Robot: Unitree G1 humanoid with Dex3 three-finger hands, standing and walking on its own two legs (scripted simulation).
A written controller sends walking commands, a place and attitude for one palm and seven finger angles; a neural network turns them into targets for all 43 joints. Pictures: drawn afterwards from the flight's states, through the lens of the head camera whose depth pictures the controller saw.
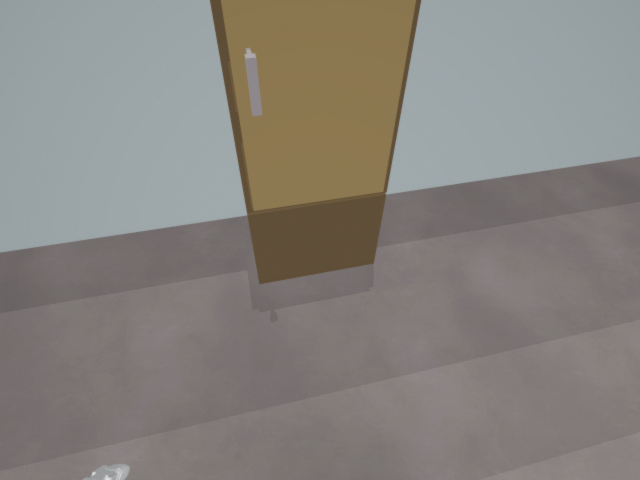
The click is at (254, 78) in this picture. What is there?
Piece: cupboard door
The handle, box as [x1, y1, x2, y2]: [244, 48, 261, 115]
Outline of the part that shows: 246,48 246,53 244,54 251,109 253,115 259,115 261,114 261,106 256,59 254,53 251,53 250,49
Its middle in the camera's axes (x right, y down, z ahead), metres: -0.16 -0.36 +0.89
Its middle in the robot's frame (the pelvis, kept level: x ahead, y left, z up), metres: +0.91 +0.21 +0.07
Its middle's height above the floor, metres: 0.84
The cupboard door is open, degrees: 0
